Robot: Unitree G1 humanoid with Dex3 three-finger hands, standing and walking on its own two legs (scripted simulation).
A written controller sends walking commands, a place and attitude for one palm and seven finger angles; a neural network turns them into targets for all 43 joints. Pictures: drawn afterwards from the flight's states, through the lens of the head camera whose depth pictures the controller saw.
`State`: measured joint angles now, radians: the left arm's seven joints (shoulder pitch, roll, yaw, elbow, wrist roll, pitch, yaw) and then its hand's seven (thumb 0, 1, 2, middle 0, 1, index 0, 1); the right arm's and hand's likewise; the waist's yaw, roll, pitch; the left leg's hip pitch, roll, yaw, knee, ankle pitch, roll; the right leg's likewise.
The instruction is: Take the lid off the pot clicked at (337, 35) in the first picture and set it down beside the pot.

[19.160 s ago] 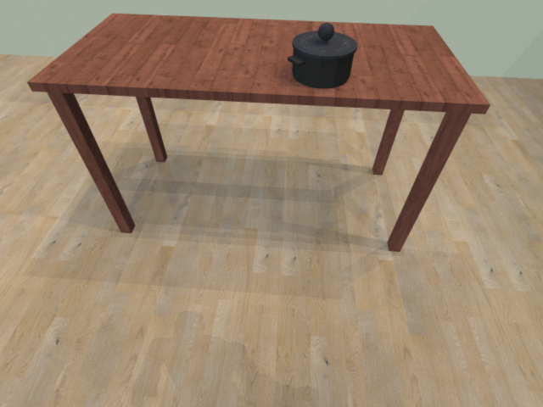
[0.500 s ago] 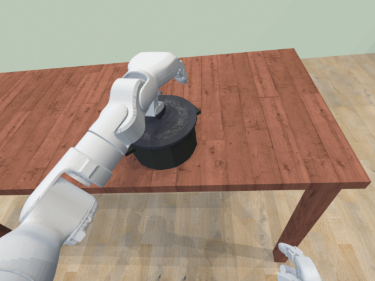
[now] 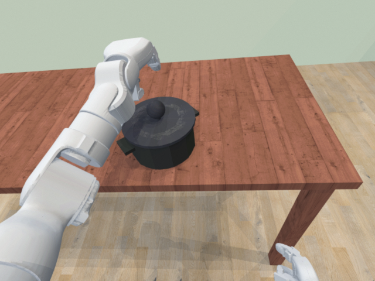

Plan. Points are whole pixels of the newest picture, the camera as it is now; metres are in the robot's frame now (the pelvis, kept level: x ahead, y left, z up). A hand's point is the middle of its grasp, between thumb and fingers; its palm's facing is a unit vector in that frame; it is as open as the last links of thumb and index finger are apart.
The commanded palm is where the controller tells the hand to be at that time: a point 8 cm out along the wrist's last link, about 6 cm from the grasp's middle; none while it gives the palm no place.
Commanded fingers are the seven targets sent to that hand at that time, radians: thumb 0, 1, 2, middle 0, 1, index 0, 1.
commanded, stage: move the open hand above the knob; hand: left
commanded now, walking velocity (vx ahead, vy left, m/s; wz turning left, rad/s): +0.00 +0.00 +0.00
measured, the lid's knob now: (155, 109) +0.49 +0.08 +0.13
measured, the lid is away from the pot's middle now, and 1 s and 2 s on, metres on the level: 0.00 0.00 0.00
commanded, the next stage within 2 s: none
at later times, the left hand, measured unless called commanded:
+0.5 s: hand (153, 84) +0.45 +0.06 +0.22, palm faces -0.06 +0.01 -1.00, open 10.0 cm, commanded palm +0.44 +0.09 +0.28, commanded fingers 0.00 -0.39 1.66 -0.86 -0.08 -0.86 -0.08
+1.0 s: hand (142, 93) +0.45 +0.09 +0.21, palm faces -0.11 -0.03 -0.99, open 10.1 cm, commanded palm +0.42 +0.09 +0.28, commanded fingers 0.00 -0.39 1.66 -0.86 -0.08 -0.86 -0.08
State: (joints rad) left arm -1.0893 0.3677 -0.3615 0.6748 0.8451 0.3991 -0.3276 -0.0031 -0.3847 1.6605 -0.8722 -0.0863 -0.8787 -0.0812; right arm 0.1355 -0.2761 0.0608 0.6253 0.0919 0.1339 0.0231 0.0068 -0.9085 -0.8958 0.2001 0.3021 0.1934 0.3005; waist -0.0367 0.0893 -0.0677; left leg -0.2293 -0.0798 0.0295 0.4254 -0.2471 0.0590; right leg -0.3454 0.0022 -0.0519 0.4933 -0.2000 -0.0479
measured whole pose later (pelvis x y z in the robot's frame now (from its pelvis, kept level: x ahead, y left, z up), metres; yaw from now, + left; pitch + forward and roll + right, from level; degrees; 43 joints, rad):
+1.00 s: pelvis +0.01 +0.01 +0.00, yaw +1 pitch +3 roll +1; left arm -0.99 0.33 -0.44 0.50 0.84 0.42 -0.35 0.00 -0.38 1.66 -0.87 -0.09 -0.87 -0.08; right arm 0.12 -0.27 0.06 0.59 0.09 0.17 0.06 0.01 -0.91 -0.90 0.20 0.30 0.19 0.30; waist -0.02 0.09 -0.07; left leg -0.23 -0.09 0.02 0.43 -0.26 0.08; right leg -0.33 -0.01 -0.06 0.49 -0.21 -0.03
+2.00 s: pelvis +0.01 +0.00 +0.00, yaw +1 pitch +3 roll +1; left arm -0.96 0.36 -0.45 0.45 0.83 0.39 -0.38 0.00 -0.38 1.66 -0.87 -0.09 -0.88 -0.08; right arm 0.12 -0.28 0.06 0.60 0.09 0.14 0.03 0.01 -0.91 -0.90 0.20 0.30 0.19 0.30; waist -0.03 0.10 -0.04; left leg -0.22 -0.08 0.01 0.44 -0.26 0.07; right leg -0.32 0.00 -0.06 0.49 -0.21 -0.04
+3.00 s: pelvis +0.02 +0.02 +0.00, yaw +0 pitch +3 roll +0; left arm -0.98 0.30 -0.47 0.59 0.84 0.37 -0.29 0.00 -0.38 1.66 -0.83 -0.07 -0.88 -0.08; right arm 0.15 -0.27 0.05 0.65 0.08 0.12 0.02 0.01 -0.91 -0.90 0.20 0.30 0.19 0.30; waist -0.04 0.10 -0.05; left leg -0.21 -0.09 0.02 0.44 -0.28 0.08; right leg -0.31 0.00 -0.05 0.48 -0.22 -0.03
